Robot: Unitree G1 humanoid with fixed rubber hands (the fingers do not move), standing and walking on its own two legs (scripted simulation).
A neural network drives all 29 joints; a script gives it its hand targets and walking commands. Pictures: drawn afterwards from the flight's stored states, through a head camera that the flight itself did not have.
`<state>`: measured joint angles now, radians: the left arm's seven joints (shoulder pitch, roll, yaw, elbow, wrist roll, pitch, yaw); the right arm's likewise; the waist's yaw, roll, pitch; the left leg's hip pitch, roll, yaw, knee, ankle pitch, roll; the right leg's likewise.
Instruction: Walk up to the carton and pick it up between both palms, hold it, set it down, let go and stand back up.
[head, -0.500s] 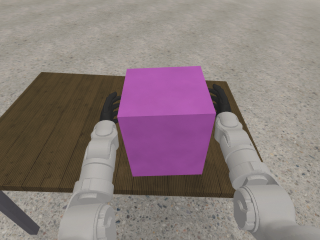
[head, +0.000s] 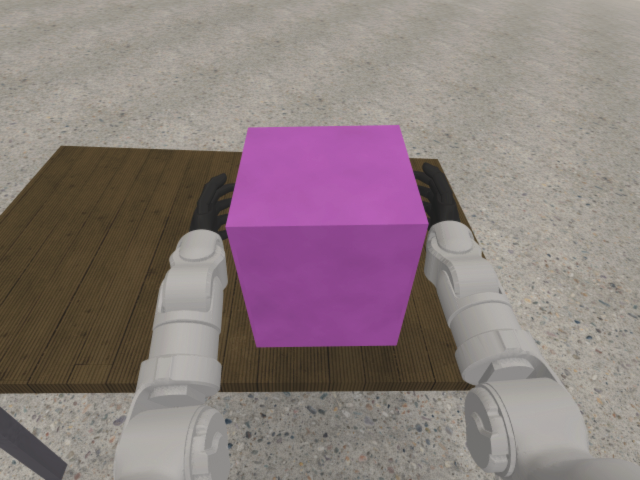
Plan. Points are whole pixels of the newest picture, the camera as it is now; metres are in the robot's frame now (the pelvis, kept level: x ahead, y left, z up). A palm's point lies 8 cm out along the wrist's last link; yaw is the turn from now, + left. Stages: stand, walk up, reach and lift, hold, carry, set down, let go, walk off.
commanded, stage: reach and lift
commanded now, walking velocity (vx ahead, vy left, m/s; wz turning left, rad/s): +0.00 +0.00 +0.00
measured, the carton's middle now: (325, 240) +0.41 -0.01 +0.09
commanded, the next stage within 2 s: hold in 0.50 s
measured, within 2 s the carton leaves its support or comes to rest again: neither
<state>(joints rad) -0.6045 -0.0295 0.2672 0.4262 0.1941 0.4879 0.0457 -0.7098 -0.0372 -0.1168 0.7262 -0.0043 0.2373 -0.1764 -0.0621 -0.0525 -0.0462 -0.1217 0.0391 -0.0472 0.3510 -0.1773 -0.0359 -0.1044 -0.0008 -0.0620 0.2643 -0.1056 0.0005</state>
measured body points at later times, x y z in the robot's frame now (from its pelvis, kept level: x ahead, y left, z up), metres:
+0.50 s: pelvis +0.00 +0.00 +0.00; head -0.05 +0.03 +0.45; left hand +0.39 +0.15 +0.15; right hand +0.39 -0.15 +0.18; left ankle +0.01 +0.14 -0.75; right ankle +0.03 -0.12 -0.75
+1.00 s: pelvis -0.01 +0.00 +0.00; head -0.08 +0.03 +0.44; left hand +0.36 +0.15 +0.18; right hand +0.37 -0.15 +0.20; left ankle +0.01 +0.14 -0.75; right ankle +0.03 -0.12 -0.75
